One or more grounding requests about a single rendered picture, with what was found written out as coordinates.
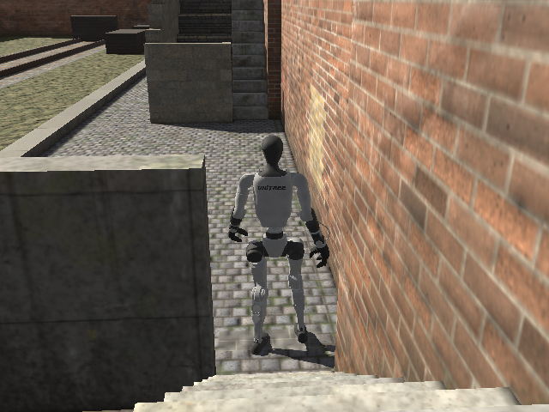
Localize stairs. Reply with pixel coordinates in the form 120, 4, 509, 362
232, 0, 268, 119
133, 371, 549, 412

